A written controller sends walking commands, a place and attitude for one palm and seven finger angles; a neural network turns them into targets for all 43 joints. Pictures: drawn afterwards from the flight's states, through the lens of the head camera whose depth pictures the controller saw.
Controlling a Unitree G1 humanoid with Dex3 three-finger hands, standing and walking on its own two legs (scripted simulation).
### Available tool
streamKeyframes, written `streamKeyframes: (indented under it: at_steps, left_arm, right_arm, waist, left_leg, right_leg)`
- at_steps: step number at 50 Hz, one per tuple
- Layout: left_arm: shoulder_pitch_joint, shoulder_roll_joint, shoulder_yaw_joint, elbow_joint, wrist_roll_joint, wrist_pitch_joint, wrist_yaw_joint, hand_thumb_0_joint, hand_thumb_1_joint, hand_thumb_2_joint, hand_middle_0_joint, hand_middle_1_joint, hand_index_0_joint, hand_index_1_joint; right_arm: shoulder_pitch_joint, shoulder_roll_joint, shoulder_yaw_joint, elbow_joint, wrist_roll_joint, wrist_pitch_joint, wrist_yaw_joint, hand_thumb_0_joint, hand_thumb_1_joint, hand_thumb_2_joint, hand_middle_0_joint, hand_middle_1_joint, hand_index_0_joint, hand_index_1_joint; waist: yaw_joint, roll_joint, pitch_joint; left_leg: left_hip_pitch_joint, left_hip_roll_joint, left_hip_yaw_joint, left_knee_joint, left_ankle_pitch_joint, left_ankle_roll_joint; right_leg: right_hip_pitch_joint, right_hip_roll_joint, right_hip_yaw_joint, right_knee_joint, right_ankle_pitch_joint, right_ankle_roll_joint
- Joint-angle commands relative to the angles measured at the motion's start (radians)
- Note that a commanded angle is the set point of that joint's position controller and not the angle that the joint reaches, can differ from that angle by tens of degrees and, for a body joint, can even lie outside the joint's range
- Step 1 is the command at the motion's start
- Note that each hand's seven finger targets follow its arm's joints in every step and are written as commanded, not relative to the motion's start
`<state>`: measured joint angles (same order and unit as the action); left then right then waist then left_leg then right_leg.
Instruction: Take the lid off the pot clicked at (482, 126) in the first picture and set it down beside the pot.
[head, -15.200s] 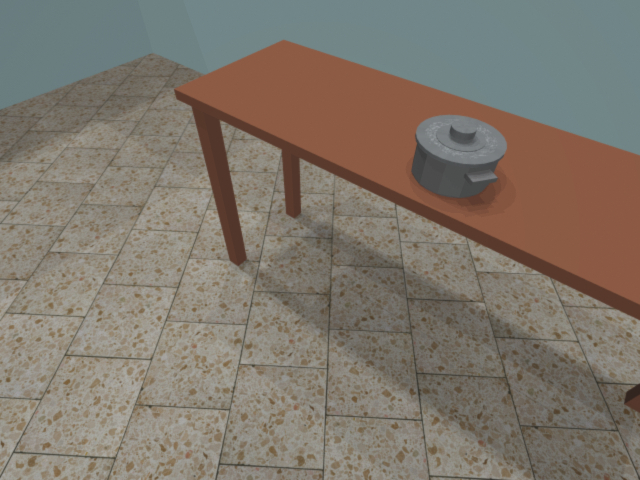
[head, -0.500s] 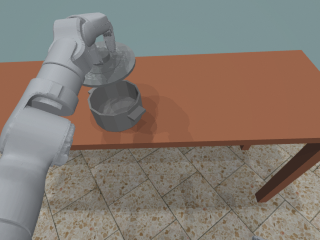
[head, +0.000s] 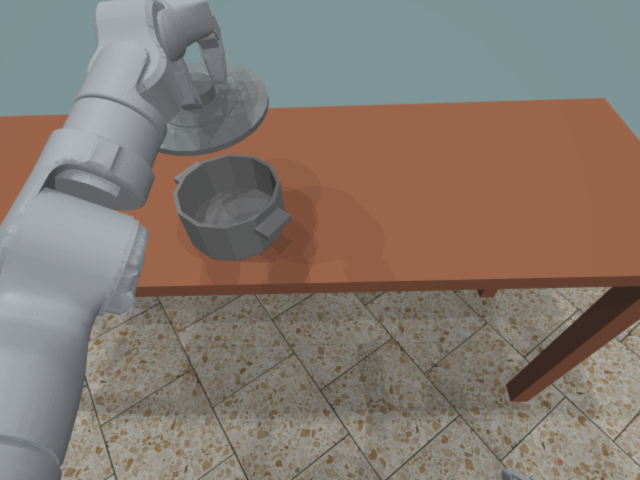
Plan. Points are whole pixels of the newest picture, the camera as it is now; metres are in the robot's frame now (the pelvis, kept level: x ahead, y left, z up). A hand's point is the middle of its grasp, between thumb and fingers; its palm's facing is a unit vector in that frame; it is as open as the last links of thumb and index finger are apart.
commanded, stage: move the lid sideways beside the pot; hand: left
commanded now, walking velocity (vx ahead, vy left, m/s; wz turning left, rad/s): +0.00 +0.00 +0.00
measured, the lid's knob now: (194, 89) +0.53 +0.12 +0.22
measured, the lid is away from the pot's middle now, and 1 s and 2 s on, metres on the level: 0.01 0.11 0.23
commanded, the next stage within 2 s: none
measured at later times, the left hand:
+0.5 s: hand (120, 88) +0.49 +0.19 +0.25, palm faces -0.27 -0.06 -0.96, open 7.6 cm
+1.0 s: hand (87, 95) +0.48 +0.22 +0.25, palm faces -0.28 -0.05 -0.96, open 7.6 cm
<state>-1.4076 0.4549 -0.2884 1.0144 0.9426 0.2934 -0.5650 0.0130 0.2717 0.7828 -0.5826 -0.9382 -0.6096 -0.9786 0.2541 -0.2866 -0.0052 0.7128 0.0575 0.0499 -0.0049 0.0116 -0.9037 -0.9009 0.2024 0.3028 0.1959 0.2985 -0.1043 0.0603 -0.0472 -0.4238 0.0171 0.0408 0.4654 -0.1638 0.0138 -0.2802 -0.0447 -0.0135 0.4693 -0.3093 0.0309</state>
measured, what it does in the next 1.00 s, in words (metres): stands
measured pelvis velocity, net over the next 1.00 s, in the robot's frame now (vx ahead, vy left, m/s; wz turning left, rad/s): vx -0.01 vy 0.01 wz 0.00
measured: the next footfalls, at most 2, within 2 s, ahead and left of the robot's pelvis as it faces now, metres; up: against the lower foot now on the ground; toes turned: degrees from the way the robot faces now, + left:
none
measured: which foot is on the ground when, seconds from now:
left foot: down 0.00-1.00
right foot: down 0.00-1.00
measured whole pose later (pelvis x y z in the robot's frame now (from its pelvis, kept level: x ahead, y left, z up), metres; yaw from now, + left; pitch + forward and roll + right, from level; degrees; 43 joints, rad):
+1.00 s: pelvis -0.01 +0.01 +0.00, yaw +0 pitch +7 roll -1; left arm -1.34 0.67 -0.22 0.99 0.97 0.14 -0.59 0.01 0.27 0.78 -0.58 -0.94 -0.61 -0.98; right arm 0.26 -0.29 0.01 0.70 0.08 0.09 -0.02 0.01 -0.90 -0.90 0.20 0.30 0.20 0.30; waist -0.10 0.05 -0.03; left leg -0.45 0.02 0.03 0.49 -0.17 0.02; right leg -0.28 -0.04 -0.02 0.45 -0.29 0.04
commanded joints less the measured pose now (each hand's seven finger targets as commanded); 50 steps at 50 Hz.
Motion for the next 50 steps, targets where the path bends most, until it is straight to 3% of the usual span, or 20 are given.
streamKeyframes:
  at_steps: [1, 2, 3, 4, 6, 10, 13, 15, 16, 20, 21, 23, 25, 29, 32, 36, 40, 45, 46, 50]
  left_arm:
    - [-0.655, 0.234, 0.078, -0.215, 0.031, -0.009, 0.062, 0.0, 0.692, 0.967, -0.766, -1.046, -0.782, -1.079]
    - [-0.645, 0.223, 0.072, -0.18, 0.028, -0.001, 0.058, 0.0, 0.692, 0.967, -0.766, -1.046, -0.782, -1.079]
    - [-0.617, 0.269, 0.1, -0.233, 0.03, -0.027, 0.074, 0.0, 0.692, 0.967, -0.766, -1.046, -0.782, -1.079]
    - [-0.616, 0.329, 0.144, -0.23, 0.046, -0.038, 0.087, 0.0, 0.692, 0.967, -0.766, -1.046, -0.782, -1.079]
    - [-0.617, 0.335, 0.145, -0.255, 0.052, -0.053, 0.099, 0.0, 0.692, 0.967, -0.766, -1.046, -0.782, -1.079]
    - [-0.543, 0.341, 0.141, -0.186, 0.051, -0.041, 0.091, 0.0, 0.692, 0.967, -0.766, -1.046, -0.782, -1.079]
    - [-0.573, 0.401, 0.17, -0.206, 0.063, -0.043, 0.079, 0.0, 0.692, 0.967, -0.766, -1.046, -0.782, -1.079]
    - [-0.584, 0.329, 0.104, -0.272, 0.04, -0.06, 0.062, 0.0, 0.692, 0.967, -0.766, -1.046, -0.782, -1.079]
    - [-0.608, 0.401, 0.163, -0.321, 0.051, -0.072, 0.066, 0.0, 0.692, 0.967, -0.766, -1.046, -0.782, -1.079]
    - [-0.517, 0.346, 0.119, -0.274, 0.022, -0.085, 0.039, 0.0, 0.692, 0.967, -0.766, -1.046, -0.782, -1.079]
    - [-0.539, 0.394, 0.152, -0.286, 0.029, -0.086, 0.04, 0.0, 0.692, 0.967, -0.766, -1.046, -0.782, -1.079]
    - [-0.569, 0.343, 0.099, -0.292, 0.023, -0.087, 0.031, 0.0, 0.692, 0.967, -0.766, -1.046, -0.782, -1.079]
    - [-0.581, 0.321, 0.084, -0.378, 0.004, -0.106, 0.035, 0.0, 0.692, 0.967, -0.766, -1.046, -0.782, -1.079]
    - [-0.558, 0.389, 0.139, -0.307, 0.011, -0.108, 0.034, 0.0, 0.692, 0.967, -0.766, -1.046, -0.782, -1.079]
    - [-0.601, 0.376, 0.117, -0.337, 0.015, -0.115, 0.039, 0.0, 0.692, 0.967, -0.766, -1.046, -0.782, -1.079]
    - [-0.579, 0.453, 0.175, -0.328, 0.027, -0.127, 0.049, 0.0, 0.692, 0.967, -0.766, -1.046, -0.782, -1.079]
    - [-0.524, 0.37, 0.106, -0.221, 0.017, -0.114, 0.033, 0.0, 0.692, 0.967, -0.766, -1.046, -0.782, -1.079]
    - [-0.566, 0.43, 0.131, -0.248, 0.03, -0.136, 0.032, 0.0, 0.692, 0.967, -0.766, -1.046, -0.782, -1.079]
    - [-0.581, 0.479, 0.169, -0.269, 0.038, -0.144, 0.036, 0.0, 0.692, 0.967, -0.766, -1.046, -0.782, -1.079]
    - [-0.542, 0.479, 0.155, -0.225, 0.034, -0.158, 0.03, 0.0, 0.692, 0.967, -0.766, -1.046, -0.782, -1.079]
  right_arm:
    - [0.009, -0.139, -0.051, -0.109, 0.0, -0.04, -0.008, 0.0, -0.9, -0.9, 0.2, 0.3, 0.2, 0.3]
    - [0.015, -0.142, -0.05, -0.103, 0.001, -0.036, -0.008, 0.0, -0.9, -0.9, 0.2, 0.3, 0.2, 0.3]
    - [0.028, -0.144, -0.05, -0.112, 0.0, -0.034, -0.012, 0.0, -0.9, -0.9, 0.2, 0.3, 0.2, 0.3]
    - [0.017, -0.15, -0.048, -0.116, -0.003, -0.033, -0.016, 0.0, -0.9, -0.9, 0.2, 0.3, 0.2, 0.3]
    - [0.013, -0.142, -0.049, -0.125, -0.003, -0.03, -0.014, 0.0, -0.9, -0.9, 0.2, 0.3, 0.2, 0.3]
    - [0.012, -0.146, -0.049, -0.129, 0.003, -0.017, -0.014, 0.0, -0.9, -0.9, 0.2, 0.3, 0.2, 0.3]
    - [0.012, -0.151, -0.051, -0.132, 0.004, -0.01, -0.017, 0.0, -0.9, -0.9, 0.2, 0.3, 0.2, 0.3]
    - [0.005, -0.148, -0.055, -0.145, 0.01, -0.009, -0.015, 0.0, -0.9, -0.9, 0.2, 0.3, 0.2, 0.3]
    - [0.012, -0.15, -0.06, -0.144, 0.005, -0.012, -0.012, 0.0, -0.9, -0.9, 0.2, 0.3, 0.2, 0.3]
    - [0.018, -0.154, -0.063, -0.14, 0.011, -0.003, -0.014, 0.0, -0.9, -0.9, 0.2, 0.3, 0.2, 0.3]
    - [0.019, -0.157, -0.061, -0.131, 0.012, 0.004, -0.011, 0.0, -0.9, -0.9, 0.2, 0.3, 0.2, 0.3]
    - [0.009, -0.152, -0.059, -0.128, 0.019, 0.006, -0.012, 0.0, -0.9, -0.9, 0.2, 0.3, 0.2, 0.3]
    - [0.003, -0.153, -0.062, -0.135, 0.017, -0.002, -0.011, 0.0, -0.9, -0.9, 0.2, 0.3, 0.2, 0.3]
    - [0.015, -0.158, -0.058, -0.117, 0.017, 0.003, -0.015, 0.0, -0.9, -0.9, 0.2, 0.3, 0.2, 0.3]
    - [0.013, -0.158, -0.055, -0.117, 0.017, -0.001, -0.016, 0.0, -0.9, -0.9, 0.2, 0.3, 0.2, 0.3]
    - [0.017, -0.163, -0.054, -0.116, 0.013, -0.001, -0.018, 0.0, -0.9, -0.9, 0.2, 0.3, 0.2, 0.3]
    - [0.014, -0.165, -0.05, -0.108, 0.023, 0.012, -0.018, 0.0, -0.9, -0.9, 0.2, 0.3, 0.2, 0.3]
    - [0.022, -0.17, -0.05, -0.11, 0.02, 0.009, -0.027, 0.0, -0.9, -0.9, 0.2, 0.3, 0.2, 0.3]
    - [0.024, -0.171, -0.05, -0.111, 0.018, 0.01, -0.027, 0.0, -0.9, -0.9, 0.2, 0.3, 0.2, 0.3]
    - [0.035, -0.174, -0.048, -0.108, 0.022, 0.011, -0.032, 0.0, -0.9, -0.9, 0.2, 0.3, 0.2, 0.3]
  waist:
    - [-0.006, -0.07, -0.468]
    - [-0.009, -0.081, -0.432]
    - [-0.006, -0.122, -0.44]
    - [0.002, -0.097, -0.454]
    - [0.007, -0.072, -0.497]
    - [0.012, -0.076, -0.461]
    - [0.006, -0.1, -0.469]
    - [-0.002, -0.051, -0.494]
    - [0.006, -0.038, -0.535]
    - [-0.006, -0.026, -0.478]
    - [-0.004, -0.048, -0.466]
    - [-0.015, -0.002, -0.424]
    - [-0.008, 0.043, -0.479]
    - [-0.006, 0.006, -0.446]
    - [-0.006, 0.017, -0.459]
    - [0.006, 0.011, -0.493]
    - [-0.004, -0.026, -0.383]
    - [-0.006, -0.012, -0.43]
    - [-0.003, -0.01, -0.447]
    - [-0.002, -0.003, -0.419]
  left_leg:
    - [0.447, -0.065, -0.038, 0.03, 0.285, 0.065]
    - [0.422, -0.068, -0.033, 0.025, 0.253, 0.068]
    - [0.411, -0.058, -0.024, 0.02, 0.256, 0.067]
    - [0.407, -0.058, -0.018, 0.022, 0.254, 0.067]
    - [0.424, -0.057, -0.019, 0.027, 0.299, 0.065]
    - [0.388, -0.056, -0.011, 0.026, 0.317, 0.068]
    - [0.384, -0.059, -0.004, 0.03, 0.289, 0.072]
    - [0.43, -0.055, -0.01, 0.044, 0.355, 0.072]
    - [0.465, -0.051, -0.019, 0.051, 0.384, 0.071]
    - [0.474, -0.053, -0.022, 0.062, 0.41, 0.077]
    - [0.457, -0.052, -0.025, 0.056, 0.38, 0.073]
    - [0.454, -0.055, -0.021, 0.047, 0.321, 0.07]
    - [0.519, -0.046, -0.037, 0.062, 0.41, 0.069]
    - [0.472, -0.052, -0.037, 0.043, 0.294, 0.066]
    - [0.483, -0.049, -0.042, 0.042, 0.305, 0.064]
    - [0.48, -0.048, -0.043, 0.046, 0.331, 0.061]
    - [0.418, -0.045, -0.038, 0.022, 0.235, 0.059]
    - [0.431, -0.045, -0.034, 0.027, 0.202, 0.062]
    - [0.431, -0.047, -0.034, 0.029, 0.189, 0.063]
    - [0.41, -0.045, -0.031, 0.031, 0.207, 0.065]
  right_leg:
    - [-0.068, 0.088, -0.037, -0.04, 0.438, -0.065]
    - [-0.075, 0.089, -0.04, -0.05, 0.427, -0.064]
    - [-0.054, 0.087, -0.038, -0.058, 0.432, -0.061]
    - [-0.039, 0.083, -0.03, -0.053, 0.441, -0.063]
    - [-0.02, 0.081, -0.027, -0.043, 0.468, -0.064]
    - [-0.014, 0.076, -0.029, -0.049, 0.488, -0.067]
    - [0.002, 0.077, -0.025, -0.049, 0.494, -0.06]
    - [-0.015, 0.074, -0.027, -0.051, 0.517, -0.06]
    - [-0.012, 0.08, -0.026, -0.042, 0.511, -0.057]
    - [-0.057, 0.083, -0.033, -0.058, 0.49, -0.059]
    - [-0.055, 0.087, -0.035, -0.055, 0.474, -0.055]
    - [-0.09, 0.088, -0.043, -0.064, 0.419, -0.058]
    - [-0.095, 0.087, -0.045, -0.057, 0.43, -0.064]
    - [-0.093, 0.092, -0.05, -0.066, 0.371, -0.064]
    - [-0.095, 0.092, -0.053, -0.062, 0.37, -0.064]
    - [-0.068, 0.089, -0.046, -0.057, 0.39, -0.065]
    - [-0.109, 0.091, -0.061, -0.075, 0.319, -0.068]
    - [-0.093, 0.09, -0.053, -0.076, 0.305, -0.067]
    - [-0.084, 0.092, -0.048, -0.073, 0.302, -0.064]
    - [-0.085, 0.091, -0.054, -0.072, 0.314, -0.066]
